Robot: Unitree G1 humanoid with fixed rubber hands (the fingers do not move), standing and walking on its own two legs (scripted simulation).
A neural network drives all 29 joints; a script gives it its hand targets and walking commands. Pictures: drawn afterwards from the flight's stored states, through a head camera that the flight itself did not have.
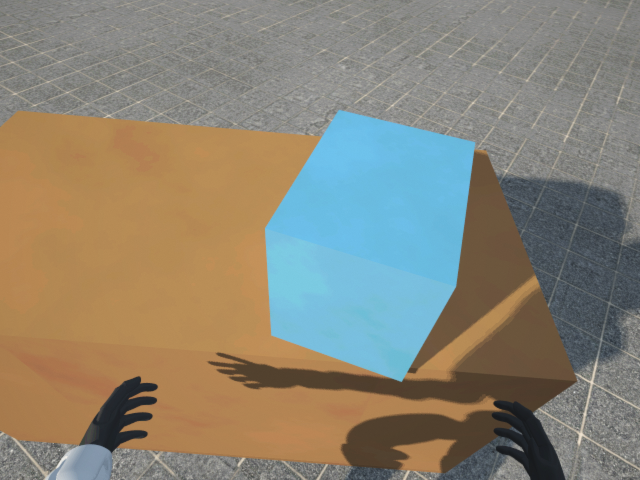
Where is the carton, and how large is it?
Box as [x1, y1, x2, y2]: [265, 110, 474, 381]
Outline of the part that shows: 338,110 265,227 271,334 401,381 455,287 474,142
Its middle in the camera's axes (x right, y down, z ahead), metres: +0.08 +0.00 +0.60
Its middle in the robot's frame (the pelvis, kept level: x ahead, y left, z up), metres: +0.46 -0.05 +0.03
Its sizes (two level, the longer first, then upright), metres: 0.283 0.215 0.251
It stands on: a pedestal, 0.67 m high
